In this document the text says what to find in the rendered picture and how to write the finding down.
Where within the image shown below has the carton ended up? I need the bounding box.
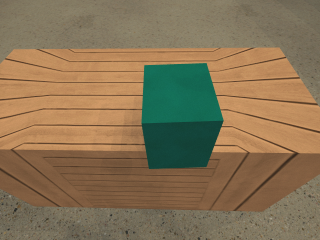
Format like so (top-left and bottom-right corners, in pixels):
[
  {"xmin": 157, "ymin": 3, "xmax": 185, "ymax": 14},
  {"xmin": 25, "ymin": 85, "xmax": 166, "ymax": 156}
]
[{"xmin": 141, "ymin": 63, "xmax": 224, "ymax": 169}]

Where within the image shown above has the pedestal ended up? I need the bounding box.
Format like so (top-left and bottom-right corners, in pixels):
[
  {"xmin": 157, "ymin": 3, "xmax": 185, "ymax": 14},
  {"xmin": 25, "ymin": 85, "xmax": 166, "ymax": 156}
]
[{"xmin": 0, "ymin": 47, "xmax": 320, "ymax": 212}]

